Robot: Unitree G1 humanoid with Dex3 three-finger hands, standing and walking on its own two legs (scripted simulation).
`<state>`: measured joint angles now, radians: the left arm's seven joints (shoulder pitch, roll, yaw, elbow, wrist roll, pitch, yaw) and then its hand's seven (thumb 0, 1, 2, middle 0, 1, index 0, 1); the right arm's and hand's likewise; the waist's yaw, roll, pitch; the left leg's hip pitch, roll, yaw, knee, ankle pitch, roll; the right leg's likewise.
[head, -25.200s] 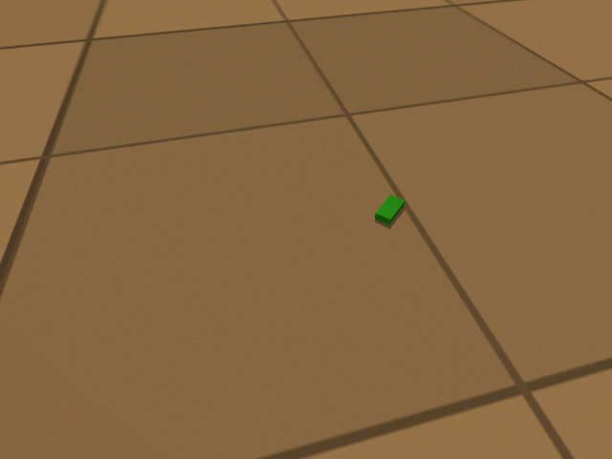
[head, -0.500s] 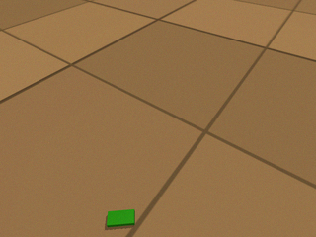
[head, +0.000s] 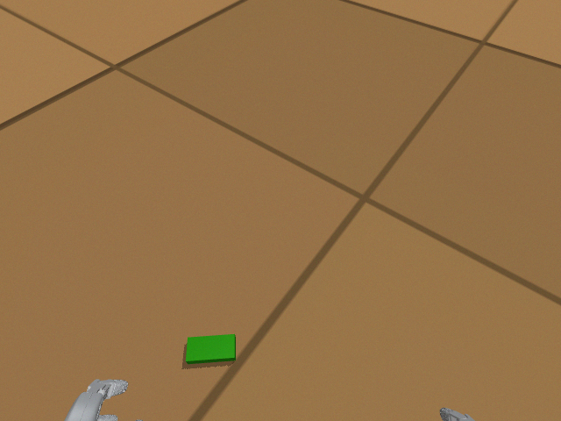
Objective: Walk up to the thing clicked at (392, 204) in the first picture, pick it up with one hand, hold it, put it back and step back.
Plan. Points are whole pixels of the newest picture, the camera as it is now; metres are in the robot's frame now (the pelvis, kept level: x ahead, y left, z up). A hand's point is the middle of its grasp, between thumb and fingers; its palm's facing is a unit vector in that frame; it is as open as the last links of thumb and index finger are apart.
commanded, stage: rise first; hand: left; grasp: from above
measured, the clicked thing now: (211, 348) +0.44 +0.22 -0.74
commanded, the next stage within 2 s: none
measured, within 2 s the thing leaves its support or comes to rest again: neither
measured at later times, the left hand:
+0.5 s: hand out of the picture +0.14 +0.26 -0.22, palm faces -0.21 -0.85 -0.49, open 14.2 cm
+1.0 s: hand (160, 396) +0.25 +0.28 -0.42, palm faces -0.45 -0.37 -0.81, open 14.2 cm
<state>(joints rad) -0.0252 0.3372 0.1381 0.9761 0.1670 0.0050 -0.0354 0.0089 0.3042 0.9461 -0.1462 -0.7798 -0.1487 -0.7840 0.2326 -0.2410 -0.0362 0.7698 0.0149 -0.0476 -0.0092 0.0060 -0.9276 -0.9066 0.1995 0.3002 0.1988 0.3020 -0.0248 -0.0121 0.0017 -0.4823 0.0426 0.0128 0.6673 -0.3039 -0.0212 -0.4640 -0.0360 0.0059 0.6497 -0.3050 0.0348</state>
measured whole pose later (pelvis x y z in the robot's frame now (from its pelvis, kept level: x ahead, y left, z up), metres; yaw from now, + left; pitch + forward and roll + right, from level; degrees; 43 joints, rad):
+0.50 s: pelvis +0.00 +0.01 -0.08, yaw +1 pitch +18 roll -2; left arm 0.22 0.31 0.12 0.50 0.33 0.15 0.01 0.00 -0.55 1.02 -0.07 -1.04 -0.06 -1.06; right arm 0.17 -0.23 -0.04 0.57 0.00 -0.14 -0.01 0.01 -0.90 -0.90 0.20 0.30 0.20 0.30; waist -0.02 0.00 -0.11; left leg -0.96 0.04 -0.03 1.18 -0.54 -0.02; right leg -0.92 -0.04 -0.01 1.14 -0.54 0.04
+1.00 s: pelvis -0.06 +0.00 -0.28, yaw -1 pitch +34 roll -3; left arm -0.33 0.47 0.09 0.78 0.81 -0.10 0.16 0.00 -0.57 1.02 -0.09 -1.04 -0.08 -1.06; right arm 0.05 -0.28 -0.07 0.67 -0.02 -0.13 0.06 0.01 -0.92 -0.91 0.20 0.30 0.20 0.30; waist -0.02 0.02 -0.16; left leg -1.87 0.03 -0.08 1.95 -0.67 -0.04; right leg -1.82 -0.02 0.00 1.93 -0.69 0.04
